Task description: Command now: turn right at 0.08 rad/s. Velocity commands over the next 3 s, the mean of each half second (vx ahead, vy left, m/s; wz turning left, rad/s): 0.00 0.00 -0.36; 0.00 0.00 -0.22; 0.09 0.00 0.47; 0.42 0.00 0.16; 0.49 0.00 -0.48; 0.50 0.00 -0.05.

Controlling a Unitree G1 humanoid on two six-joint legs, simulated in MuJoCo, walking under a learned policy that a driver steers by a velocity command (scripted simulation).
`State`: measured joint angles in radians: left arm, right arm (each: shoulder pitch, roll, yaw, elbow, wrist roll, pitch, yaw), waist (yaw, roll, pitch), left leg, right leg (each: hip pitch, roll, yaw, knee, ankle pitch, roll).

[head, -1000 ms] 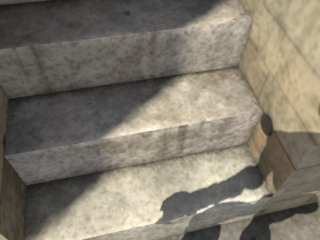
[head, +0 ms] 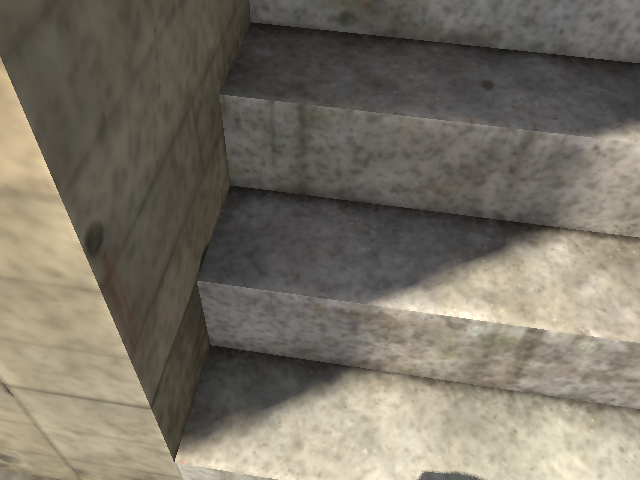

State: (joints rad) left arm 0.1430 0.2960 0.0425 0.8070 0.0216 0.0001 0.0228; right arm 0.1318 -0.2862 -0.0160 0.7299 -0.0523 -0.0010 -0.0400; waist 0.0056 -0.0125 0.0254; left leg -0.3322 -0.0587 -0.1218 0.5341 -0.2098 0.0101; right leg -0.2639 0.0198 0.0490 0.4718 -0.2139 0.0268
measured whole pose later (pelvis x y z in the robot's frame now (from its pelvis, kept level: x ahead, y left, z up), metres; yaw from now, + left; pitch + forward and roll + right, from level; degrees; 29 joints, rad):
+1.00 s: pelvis -0.02 -0.05 +0.00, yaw -20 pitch +1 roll +0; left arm 0.14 0.22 -0.01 0.64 0.02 0.01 0.04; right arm 0.23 -0.29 -0.02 0.73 0.00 0.00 -0.03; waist -0.02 0.03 0.00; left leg -0.30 0.04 -0.01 0.67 -0.38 -0.07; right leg -0.29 0.03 -0.05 0.55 -0.27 -0.06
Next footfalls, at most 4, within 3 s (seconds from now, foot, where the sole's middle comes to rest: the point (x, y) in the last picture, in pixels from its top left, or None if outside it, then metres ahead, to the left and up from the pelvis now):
0.64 right None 0.00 -0.16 -0.77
1.04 left None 0.04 0.06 -0.77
1.36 right None -0.01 -0.19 -0.77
1.80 left None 0.13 0.07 -0.77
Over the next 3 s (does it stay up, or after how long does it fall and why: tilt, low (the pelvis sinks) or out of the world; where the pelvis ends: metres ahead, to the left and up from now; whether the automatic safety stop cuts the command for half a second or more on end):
stays up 0.44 -0.16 0.19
